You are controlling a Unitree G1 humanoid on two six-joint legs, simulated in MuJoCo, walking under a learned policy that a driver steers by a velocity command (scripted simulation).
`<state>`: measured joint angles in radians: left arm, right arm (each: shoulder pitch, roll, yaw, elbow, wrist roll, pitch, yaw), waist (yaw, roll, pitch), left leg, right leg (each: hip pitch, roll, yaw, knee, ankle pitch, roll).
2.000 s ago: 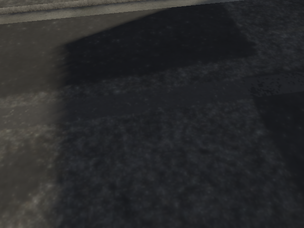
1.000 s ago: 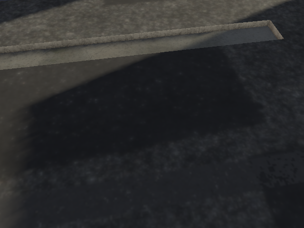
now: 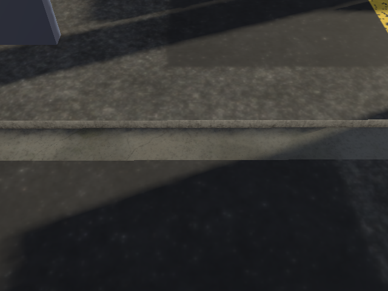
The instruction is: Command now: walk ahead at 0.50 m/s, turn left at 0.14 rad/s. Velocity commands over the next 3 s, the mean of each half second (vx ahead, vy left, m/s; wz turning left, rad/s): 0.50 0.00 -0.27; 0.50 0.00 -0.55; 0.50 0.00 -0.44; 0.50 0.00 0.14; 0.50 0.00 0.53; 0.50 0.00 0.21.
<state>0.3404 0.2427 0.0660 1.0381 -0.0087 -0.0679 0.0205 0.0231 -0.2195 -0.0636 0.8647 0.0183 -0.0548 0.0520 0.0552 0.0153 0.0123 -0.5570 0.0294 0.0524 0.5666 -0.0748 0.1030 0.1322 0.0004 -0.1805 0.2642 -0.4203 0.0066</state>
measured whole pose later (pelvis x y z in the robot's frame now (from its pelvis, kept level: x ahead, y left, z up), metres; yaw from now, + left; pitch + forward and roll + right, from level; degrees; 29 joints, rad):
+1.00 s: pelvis +0.57 -0.09 +0.01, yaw -29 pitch +3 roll +0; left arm 0.34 0.27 0.09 0.82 -0.02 -0.04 0.02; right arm -0.02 -0.26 -0.06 0.76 0.01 -0.11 0.01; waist 0.08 0.04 0.01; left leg -0.55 0.02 -0.08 0.49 0.00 -0.03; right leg -0.10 0.11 0.19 0.43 -0.36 -0.07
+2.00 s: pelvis +0.98 -0.42 +0.01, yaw -34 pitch +2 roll -3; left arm 0.31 0.28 0.08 0.83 -0.01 -0.09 0.02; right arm 0.12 -0.28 -0.05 0.81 0.02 -0.04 0.05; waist 0.05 0.06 0.00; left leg -0.65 0.09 -0.06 0.60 0.13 0.01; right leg 0.04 0.04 -0.20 0.27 -0.34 -0.01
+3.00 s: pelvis +1.49 -0.58 +0.00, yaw -11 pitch +2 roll -1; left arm 0.42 0.26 0.04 0.99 -0.02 -0.07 0.00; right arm 0.01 -0.25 -0.04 0.65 0.02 -0.06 0.03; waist 0.11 0.01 0.01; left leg -0.45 0.04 0.02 0.48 -0.09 0.06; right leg 0.04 -0.04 -0.01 0.34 -0.40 0.04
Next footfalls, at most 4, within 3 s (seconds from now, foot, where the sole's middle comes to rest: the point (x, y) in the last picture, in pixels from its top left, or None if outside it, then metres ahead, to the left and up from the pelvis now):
0.02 left None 0.19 0.11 -0.76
0.56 right None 0.47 -0.15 -0.76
1.04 left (231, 202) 0.81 -0.07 -0.76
1.56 right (330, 198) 0.85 -0.45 -0.76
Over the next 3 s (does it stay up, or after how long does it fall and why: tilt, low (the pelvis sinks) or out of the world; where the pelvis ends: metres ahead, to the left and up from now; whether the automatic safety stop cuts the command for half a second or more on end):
stays up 1.49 -0.58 0.00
